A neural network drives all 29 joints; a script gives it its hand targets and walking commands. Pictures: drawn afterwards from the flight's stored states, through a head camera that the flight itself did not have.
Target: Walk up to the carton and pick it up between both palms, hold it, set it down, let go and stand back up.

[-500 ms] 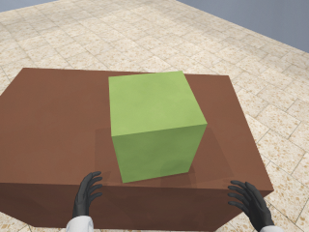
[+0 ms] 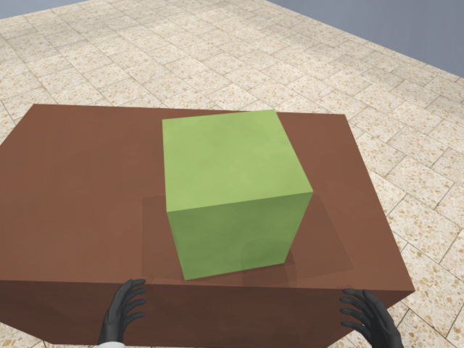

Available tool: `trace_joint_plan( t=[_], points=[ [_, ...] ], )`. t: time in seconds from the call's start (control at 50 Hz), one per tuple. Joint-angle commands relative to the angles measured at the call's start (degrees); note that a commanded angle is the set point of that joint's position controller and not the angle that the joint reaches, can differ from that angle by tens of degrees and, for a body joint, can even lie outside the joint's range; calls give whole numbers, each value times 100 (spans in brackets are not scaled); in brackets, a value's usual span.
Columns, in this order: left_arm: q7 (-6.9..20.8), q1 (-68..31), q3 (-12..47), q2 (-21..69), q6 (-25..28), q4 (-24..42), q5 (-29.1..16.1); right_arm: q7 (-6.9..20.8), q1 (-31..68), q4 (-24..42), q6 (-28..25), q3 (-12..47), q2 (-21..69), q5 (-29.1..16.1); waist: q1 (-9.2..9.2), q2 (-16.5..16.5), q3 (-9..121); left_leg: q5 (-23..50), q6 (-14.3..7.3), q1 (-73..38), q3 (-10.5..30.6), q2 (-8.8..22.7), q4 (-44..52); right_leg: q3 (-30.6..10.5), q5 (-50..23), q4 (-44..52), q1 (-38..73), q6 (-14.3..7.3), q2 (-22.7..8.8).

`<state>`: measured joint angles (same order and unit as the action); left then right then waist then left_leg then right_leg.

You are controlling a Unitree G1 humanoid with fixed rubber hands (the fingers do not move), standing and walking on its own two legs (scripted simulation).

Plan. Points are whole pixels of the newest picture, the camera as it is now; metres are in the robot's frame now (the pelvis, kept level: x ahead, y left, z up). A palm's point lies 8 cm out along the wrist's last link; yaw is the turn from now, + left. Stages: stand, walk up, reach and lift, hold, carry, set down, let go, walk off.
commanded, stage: set down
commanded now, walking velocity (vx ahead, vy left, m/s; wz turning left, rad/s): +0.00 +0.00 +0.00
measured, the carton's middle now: (228, 197) +0.38 +0.05 +0.03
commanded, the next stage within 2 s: let go in 1.02 s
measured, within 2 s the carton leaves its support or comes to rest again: neither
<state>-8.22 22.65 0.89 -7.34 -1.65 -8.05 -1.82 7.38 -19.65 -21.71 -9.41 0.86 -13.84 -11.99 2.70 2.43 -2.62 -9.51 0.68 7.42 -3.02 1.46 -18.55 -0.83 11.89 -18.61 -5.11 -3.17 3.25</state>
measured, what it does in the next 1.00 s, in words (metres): stands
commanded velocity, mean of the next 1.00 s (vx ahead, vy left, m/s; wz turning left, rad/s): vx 0.00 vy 0.00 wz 0.00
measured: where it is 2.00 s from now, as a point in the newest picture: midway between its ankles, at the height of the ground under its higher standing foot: outside the picture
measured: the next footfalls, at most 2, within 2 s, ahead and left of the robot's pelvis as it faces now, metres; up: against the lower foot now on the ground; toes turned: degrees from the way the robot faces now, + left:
none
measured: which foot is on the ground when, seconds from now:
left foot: down 0.00-1.00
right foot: down 0.00-1.00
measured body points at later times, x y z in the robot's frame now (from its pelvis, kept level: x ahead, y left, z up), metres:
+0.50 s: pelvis +0.00 +0.00 +0.00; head +0.01 +0.02 +0.45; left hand +0.16 +0.23 -0.07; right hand +0.17 -0.21 -0.07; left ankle +0.01 +0.13 -0.75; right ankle -0.02 -0.08 -0.75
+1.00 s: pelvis +0.00 +0.01 +0.00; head +0.02 +0.03 +0.45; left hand +0.15 +0.24 -0.09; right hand +0.16 -0.20 -0.09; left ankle +0.01 +0.13 -0.75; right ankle -0.02 -0.08 -0.75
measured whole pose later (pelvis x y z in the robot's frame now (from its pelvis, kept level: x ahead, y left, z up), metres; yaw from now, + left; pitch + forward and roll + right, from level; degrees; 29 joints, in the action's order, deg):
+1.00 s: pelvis +0.00 +0.01 +0.00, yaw +0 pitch -3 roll +0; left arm -2.7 15.0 0.5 -10.7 -5.5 -24.6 -0.5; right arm 2.9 -12.1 -39.2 -10.2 -0.7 -9.9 -2.6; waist 2.0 1.8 -4.9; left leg -11.6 -0.4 7.3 -2.8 0.6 -21.6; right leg -0.3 13.3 -20.3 -4.3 -1.9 2.2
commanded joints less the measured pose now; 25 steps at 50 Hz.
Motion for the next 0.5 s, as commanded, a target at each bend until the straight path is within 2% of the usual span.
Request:
trace_joint_plan(
  t=[0.0,0.1,0.32,0.48],
  points=[
    [56,-350,-176,-464,307,795,-24,-94,323,771,-340,-373,-770,79,-6,-12,564,1222,-40,-933,15,-116,-15,-238,-1081,495,-785,71,-319],
    [146,-349,-263,-528,287,440,-8,-161,326,540,-353,-291,-706,183,33,53,532,1255,-53,-926,6,-123,7,-238,-1188,491,-727,94,-335],
    [217,-761,-199,-641,182,120,10,-237,642,55,-308,-322,-556,382,14,-170,462,1010,-30,-971,15,-93,10,-160,-583,525,-943,76,-330],
    [311,-915,-256,-840,99,-225,7,-368,735,-212,-280,-275,-398,564,-38,-93,520,915,-55,-915,-21,-146,-44,-177,-808,425,-806,161,-416]
  ],
)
